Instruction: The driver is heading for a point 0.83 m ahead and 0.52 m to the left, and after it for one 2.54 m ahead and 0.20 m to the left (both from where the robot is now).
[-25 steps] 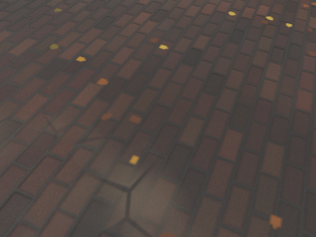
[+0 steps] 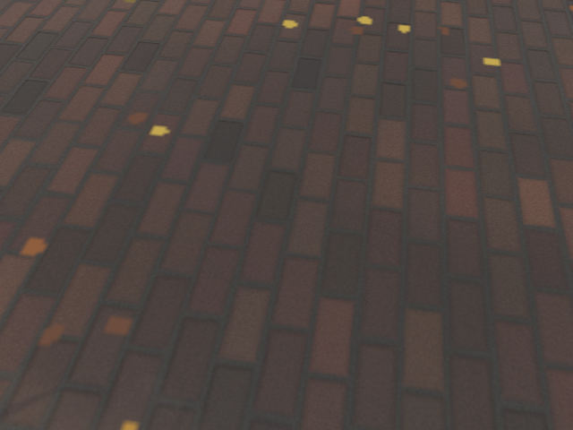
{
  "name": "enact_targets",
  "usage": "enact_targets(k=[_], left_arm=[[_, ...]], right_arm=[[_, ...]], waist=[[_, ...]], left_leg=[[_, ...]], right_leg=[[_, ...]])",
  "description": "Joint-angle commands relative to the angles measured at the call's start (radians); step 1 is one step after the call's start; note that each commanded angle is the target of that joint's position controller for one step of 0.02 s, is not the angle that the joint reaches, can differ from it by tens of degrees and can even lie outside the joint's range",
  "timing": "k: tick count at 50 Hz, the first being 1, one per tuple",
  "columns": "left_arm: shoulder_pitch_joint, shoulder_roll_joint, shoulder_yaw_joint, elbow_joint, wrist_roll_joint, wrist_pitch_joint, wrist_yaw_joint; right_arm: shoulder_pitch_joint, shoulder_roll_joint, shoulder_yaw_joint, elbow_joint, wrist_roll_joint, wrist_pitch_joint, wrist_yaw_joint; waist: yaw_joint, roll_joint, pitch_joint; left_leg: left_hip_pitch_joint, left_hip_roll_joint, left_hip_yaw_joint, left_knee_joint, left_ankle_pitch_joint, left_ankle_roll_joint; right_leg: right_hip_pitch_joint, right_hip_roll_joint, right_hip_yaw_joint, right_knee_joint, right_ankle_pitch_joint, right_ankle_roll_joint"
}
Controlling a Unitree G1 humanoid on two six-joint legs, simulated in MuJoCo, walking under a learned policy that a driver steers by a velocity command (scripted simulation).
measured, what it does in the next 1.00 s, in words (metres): walks ahead, turning left: left foot, then right foot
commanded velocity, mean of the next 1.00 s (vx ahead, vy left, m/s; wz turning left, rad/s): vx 0.99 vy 0.00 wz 0.83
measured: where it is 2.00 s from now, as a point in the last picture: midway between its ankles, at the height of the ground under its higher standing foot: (66, 197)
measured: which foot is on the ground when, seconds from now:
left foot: up 0.00-0.18, down 0.20-0.62, up 0.64-1.00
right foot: down 0.00-0.20, up 0.22-0.60, down 0.62-1.00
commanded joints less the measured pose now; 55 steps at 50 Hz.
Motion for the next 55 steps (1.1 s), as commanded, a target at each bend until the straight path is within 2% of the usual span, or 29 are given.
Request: enact_targets(k=[1, 3, 6, 9, 10, 11, 12, 13, 14, 15, 18, 22, 25, 27, 29, 30, 31, 32, 33, 34, 36, 39, 44, 47, 50, 52, 53, 54, 55], left_arm=[[-0.024, 0.084, 0.016, -0.029, -0.008, -0.047, -0.005], [-0.031, 0.078, 0.006, -0.017, -0.012, -0.054, 0.006], [-0.03, 0.146, 0.018, -0.008, -0.02, -0.065, 0.04], [-0.151, 0.226, 0.047, -0.047, 0.005, -0.016, 0.076], [-0.247, 0.238, 0.056, -0.063, -0.001, 0.003, 0.074], [-0.368, 0.111, 0.025, -0.083, 0.009, -0.004, 0.045], [-0.199, -0.027, -0.018, -0.166, 0.017, -0.024, 0.032], [-0.089, 0.0, -0.038, -0.212, 0.004, -0.046, 0.019], [-0.134, 0.084, -0.034, -0.192, 0.022, -0.064, 0.014], [-0.2, 0.115, -0.024, -0.19, 0.033, -0.056, 0.014], [-0.231, 0.089, -0.047, -0.196, 0.057, 0.01, 0.017], [-0.438, 0.046, -0.071, -0.282, 0.013, 0.016, 0.005], [-0.498, 0.038, -0.071, -0.309, -0.006, 0.01, 0.006], [-0.488, 0.061, -0.062, -0.315, -0.006, 0.001, 0.011], [-0.343, 0.136, -0.028, -0.273, -0.007, -0.008, 0.027], [-0.167, 0.18, -0.005, -0.231, -0.011, -0.015, 0.039], [0.07, 0.242, 0.027, -0.18, 0.002, -0.021, 0.057], [0.215, 0.307, 0.049, -0.15, 0.043, -0.023, 0.072], [0.084, 0.353, 0.067, -0.16, 0.042, -0.011, 0.059], [-0.048, 0.218, 0.051, -0.192, 0.035, -0.002, 0.052], [-0.069, 0.121, 0.028, -0.154, 0.031, 0.001, 0.043], [0.041, 0.062, 0.013, -0.043, 0.007, -0.024, 0.031], [-0.007, 0.095, 0.018, -0.013, 0.002, -0.057, 0.019], [0.075, 0.124, 0.022, 0.03, 0.003, -0.058, 0.024], [0.122, 0.207, 0.039, 0.033, 0.004, -0.042, 0.045], [0.083, 0.256, 0.053, 0.015, 0.005, -0.007, 0.059], [0.031, 0.26, 0.054, -0.013, 0.007, 0.007, 0.054], [-0.006, 0.224, 0.056, -0.027, 0.008, 0.01, 0.038], [0.095, 0.126, 0.027, -0.134, 0.013, -0.007, 0.027]], right_arm=[[-0.079, -0.054, -0.011, -0.056, 0.011, -0.005, 0.01], [-0.11, -0.051, -0.003, -0.057, 0.011, -0.015, 0.021], [-0.071, -0.069, -0.002, -0.04, 0.003, -0.014, 0.029], [0.335, -0.201, -0.056, 0.079, -0.004, 0.011, 0.008], [0.547, -0.245, -0.086, 0.131, -0.001, 0.016, -0.005], [0.513, -0.203, -0.089, 0.164, 0.03, 0.03, -0.016], [0.333, -0.243, -0.082, 0.118, -0.002, 0.02, -0.017], [0.243, -0.266, -0.093, 0.058, -0.014, 0.018, -0.03], [0.195, -0.186, -0.084, 0.031, -0.023, 0.015, -0.042], [0.145, -0.147, -0.073, 0.038, -0.023, 0.007, -0.041], [0.134, -0.166, -0.066, 0.043, -0.01, -0.045, -0.046], [0.155, -0.181, -0.082, 0.039, 0.006, -0.064, -0.036], [0.2, -0.203, -0.098, 0.045, 0.011, -0.06, -0.025], [0.192, -0.212, -0.105, 0.04, 0.006, -0.058, -0.031], [0.155, -0.25, -0.115, 0.025, -0.002, -0.061, -0.036], [0.1, -0.285, -0.121, 0.013, -0.005, -0.065, -0.032], [0.041, -0.248, -0.112, -0.011, -0.008, -0.078, -0.031], [0.045, -0.066, -0.066, -0.056, 0.004, -0.087, -0.037], [0.146, -0.057, -0.039, -0.113, 0.038, -0.076, -0.033], [0.056, -0.142, -0.048, -0.071, 0.005, -0.05, -0.042], [-0.049, -0.154, -0.056, -0.081, -0.022, -0.03, -0.015], [-0.129, -0.074, -0.03, -0.147, -0.035, 0.004, 0.022], [-0.277, -0.076, -0.004, -0.252, -0.029, 0.021, 0.043], [-0.399, -0.069, 0.012, -0.279, -0.03, 0.017, 0.064], [-0.349, -0.084, 0.009, -0.251, -0.031, 0.012, 0.057], [-0.094, -0.151, -0.023, -0.169, -0.031, 0.004, 0.035], [0.146, -0.204, -0.055, -0.09, -0.03, -0.004, 0.016], [0.178, -0.258, -0.099, -0.061, 0.009, 0.009, -0.015], [0.059, -0.385, -0.115, -0.11, -0.03, 0.029, -0.022]], waist=[[0.002, -0.107, 0.141], [-0.002, -0.063, 0.119], [-0.054, -0.103, 0.024], [-0.281, -0.152, -0.162], [-0.412, -0.093, -0.193], [-0.382, 0.172, -0.065], [-0.094, 0.258, -0.064], [-0.05, 0.227, -0.26], [-0.035, -0.022, -0.114], [0.006, -0.159, -0.011], [0.061, -0.174, 0.103], [-0.036, -0.068, 0.104], [-0.108, -0.003, 0.039], [-0.103, 0.024, 0.007], [-0.028, 0.029, -0.103], [0.085, 0.023, -0.199], [0.203, -0.001, -0.311], [0.203, -0.249, -0.414], [0.073, -0.506, -0.488], [0.082, -0.248, -0.292], [0.075, -0.058, -0.124], [0.047, -0.129, -0.04], [-0.008, -0.112, 0.049], [0.027, -0.057, 0.125], [-0.022, -0.122, 0.053], [-0.161, -0.156, -0.091], [-0.258, -0.135, -0.187], [-0.243, 0.044, -0.197], [-0.054, 0.196, -0.269]], left_leg=[[-0.006, -0.036, 0.066, -0.157, 0.163, 0.023], [0.046, -0.08, 0.167, -0.3, 0.262, 0.049], [0.239, -0.151, 0.237, -0.45, 0.349, 0.086], [0.635, -0.238, 0.22, -0.438, 0.166, 0.144], [0.821, -0.175, 0.108, -0.534, 0.143, 0.234], [0.872, -0.143, 0.015, -0.623, 0.145, 0.255], [0.94, -0.071, -0.328, -0.513, 0.374, 0.361], [1.048, 0.112, -0.753, -0.818, -0.176, 0.497], [0.865, 0.126, -0.84, -1.008, -0.457, 0.429], [0.679, 0.084, -0.748, -1.022, -0.475, 0.356], [0.342, -0.037, -0.519, -1.039, -0.255, 0.315], [0.28, -0.142, -0.346, -1.05, 0.038, 0.253], [0.439, -0.136, -0.351, -0.989, 0.273, 0.197], [0.529, -0.119, -0.366, -0.917, 0.379, 0.166], [0.592, -0.119, -0.373, -0.727, 0.613, 0.12], [0.557, -0.14, -0.355, -0.528, 0.636, 0.1], [0.414, -0.172, -0.317, -0.261, 0.495, 0.089], [0.153, -0.253, -0.207, 0.058, -0.281, 0.089], [-0.041, -0.247, -0.121, 0.239, -0.331, 0.076], [-0.106, -0.154, -0.087, 0.257, -0.197, 0.079], [-0.064, -0.088, -0.049, 0.165, -0.105, 0.056], [-0.099, -0.025, -0.041, 0.143, -0.09, 0.05], [-0.102, -0.01, 0.019, -0.024, 0.088, 0.044], [-0.004, -0.061, 0.167, -0.285, 0.151, 0.081], [0.17, -0.17, 0.264, -0.388, 0.079, 0.139], [0.477, -0.231, 0.23, -0.42, 0.014, 0.18], [0.777, -0.238, 0.154, -0.492, 0.008, 0.224], [1.001, -0.177, 0.001, -0.577, -0.044, 0.246], [1.199, 0.086, -0.492, -0.609, 0.121, 0.406]], right_leg=[[-0.155, -0.206, -0.021, -0.263, 0.694, 0.071], [-0.1, -0.192, -0.094, -0.294, 0.879, 0.1], [0.029, -0.252, -0.128, -0.191, 1.35, 0.123], [0.031, -0.299, -0.103, 0.342, 1.635, 0.136], [-0.116, -0.246, -0.101, 0.808, 1.37, 0.128], [-0.423, -0.004, -0.08, 1.268, 0.163, 0.106], [-0.758, 0.013, 0.109, 1.48, -0.146, 0.137], [-0.868, -0.015, 0.266, 1.462, -0.154, 0.128], [-0.871, -0.085, 0.276, 1.302, -0.057, 0.096], [-0.804, -0.134, 0.265, 1.167, -0.006, 0.099], [-0.637, -0.209, 0.224, 0.901, 0.009, 0.158], [-0.506, -0.218, 0.143, 0.447, 0.304, 0.192], [-0.458, -0.156, 0.111, 0.26, 0.445, 0.176], [-0.402, -0.133, 0.13, 0.163, 0.427, 0.161], [-0.208, -0.085, 0.143, 0.129, 0.301, 0.139], [-0.019, -0.099, 0.15, 0.129, 0.236, 0.124], [0.237, -0.206, 0.23, 0.187, 0.07, 0.099], [0.473, -0.499, 0.572, 0.118, -0.305, 0.068], [0.475, -0.632, 1.1, -0.11, -0.499, -0.032], [0.312, -0.552, 0.94, -0.129, -0.588, -0.025], [0.097, -0.457, 0.576, -0.107, -0.169, 0.011], [0.014, -0.402, 0.332, -0.128, 0.12, 0.044], [-0.103, -0.369, 0.035, -0.232, 0.41, 0.068], [-0.084, -0.319, -0.109, -0.264, 0.638, 0.105], [0.041, -0.347, -0.164, -0.063, 1.348, 0.137], [0.015, -0.387, -0.141, 0.277, 1.466, 0.121], [-0.138, -0.392, -0.121, 0.592, 1.346, 0.105], [-0.411, -0.207, -0.12, 0.997, 0.425, 0.126], [-0.783, -0.12, -0.02, 1.348, -0.17, 0.173]])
